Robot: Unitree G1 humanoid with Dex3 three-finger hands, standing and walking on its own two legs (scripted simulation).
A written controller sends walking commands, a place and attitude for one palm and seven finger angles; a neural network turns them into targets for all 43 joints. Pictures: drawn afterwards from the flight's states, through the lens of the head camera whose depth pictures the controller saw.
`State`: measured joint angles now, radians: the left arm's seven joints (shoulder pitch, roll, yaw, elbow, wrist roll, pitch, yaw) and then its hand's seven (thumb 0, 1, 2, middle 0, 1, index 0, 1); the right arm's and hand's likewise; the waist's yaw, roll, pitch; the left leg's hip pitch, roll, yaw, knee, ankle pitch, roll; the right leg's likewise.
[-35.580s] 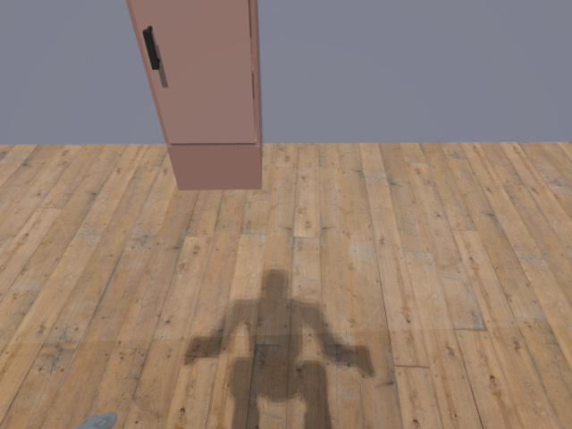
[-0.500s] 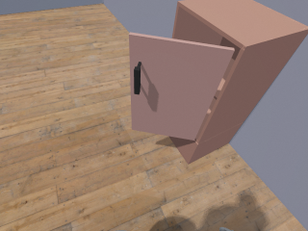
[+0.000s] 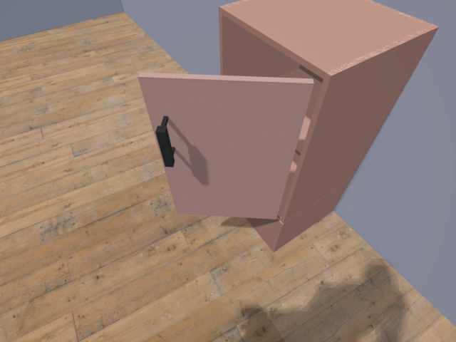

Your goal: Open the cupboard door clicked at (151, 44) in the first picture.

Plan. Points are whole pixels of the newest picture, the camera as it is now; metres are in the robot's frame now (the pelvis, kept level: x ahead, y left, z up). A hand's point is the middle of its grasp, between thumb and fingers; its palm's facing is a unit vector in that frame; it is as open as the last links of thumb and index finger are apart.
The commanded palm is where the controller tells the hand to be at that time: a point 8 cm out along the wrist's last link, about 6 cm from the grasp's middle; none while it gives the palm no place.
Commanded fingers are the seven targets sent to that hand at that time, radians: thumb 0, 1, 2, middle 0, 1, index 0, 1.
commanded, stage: come to a stop and stand still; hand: left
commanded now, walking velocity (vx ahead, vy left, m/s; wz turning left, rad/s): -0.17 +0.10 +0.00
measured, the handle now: (167, 141) +0.58 +0.16 -0.04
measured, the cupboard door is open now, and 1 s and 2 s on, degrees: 52 52 52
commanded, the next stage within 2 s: look again from close up in 0.84 s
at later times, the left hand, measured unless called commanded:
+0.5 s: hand out of the picture -0.04 +0.20 -0.17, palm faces +0.06 -0.98 -0.21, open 7.4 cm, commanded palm none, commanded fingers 0.00 0.90 0.90 -0.20 -0.30 -0.20 -0.30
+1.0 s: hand out of the picture -0.02 +0.17 -0.17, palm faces +0.00 -0.98 -0.22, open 7.3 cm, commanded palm none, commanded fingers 0.00 0.90 0.90 -0.20 -0.30 -0.20 -0.30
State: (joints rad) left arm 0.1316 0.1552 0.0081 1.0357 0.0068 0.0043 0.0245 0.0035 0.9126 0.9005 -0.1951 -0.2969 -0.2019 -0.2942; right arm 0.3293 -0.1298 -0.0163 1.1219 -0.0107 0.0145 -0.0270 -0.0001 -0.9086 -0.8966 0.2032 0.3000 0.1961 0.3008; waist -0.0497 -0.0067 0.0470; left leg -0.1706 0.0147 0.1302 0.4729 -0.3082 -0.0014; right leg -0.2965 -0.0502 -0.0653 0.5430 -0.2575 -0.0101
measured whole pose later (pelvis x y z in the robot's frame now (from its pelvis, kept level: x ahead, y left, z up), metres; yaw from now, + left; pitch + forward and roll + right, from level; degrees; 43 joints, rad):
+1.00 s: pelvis -0.04 -0.01 +0.00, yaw +0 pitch -1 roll +1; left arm 0.28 0.17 -0.02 1.05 0.01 -0.01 0.03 0.01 0.91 0.90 -0.20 -0.30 -0.20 -0.29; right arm 0.31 -0.16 0.02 1.07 -0.02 -0.01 -0.01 0.00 -0.91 -0.90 0.20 0.30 0.20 0.30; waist -0.02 0.01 0.01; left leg -0.24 0.03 0.10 0.49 -0.23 0.00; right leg -0.20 0.00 -0.01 0.52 -0.32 -0.02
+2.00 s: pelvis +0.04 +0.01 +0.00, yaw -1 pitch +1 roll -1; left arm 0.33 0.17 0.02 1.12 0.02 0.02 0.04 0.01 0.91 0.90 -0.20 -0.30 -0.20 -0.29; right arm 0.30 -0.12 0.02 1.09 -0.03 -0.05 -0.05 0.00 -0.91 -0.90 0.20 0.30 0.20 0.30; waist -0.01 -0.05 0.05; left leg -0.14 0.02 0.14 0.49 -0.36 0.04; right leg -0.34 -0.01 -0.03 0.92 -0.51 -0.02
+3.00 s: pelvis +0.01 -0.01 +0.01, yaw +1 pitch +1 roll +0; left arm 0.31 0.19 0.06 1.05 0.03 0.04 0.00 0.01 0.91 0.90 -0.19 -0.30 -0.20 -0.29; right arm 0.45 -0.08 0.02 1.08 -0.03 -0.02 -0.03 0.00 -0.91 -0.90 0.20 0.30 0.20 0.30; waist -0.01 -0.07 -0.01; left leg -0.13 -0.01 0.05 0.34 -0.22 0.04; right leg -0.55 -0.01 0.01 1.14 -0.27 0.00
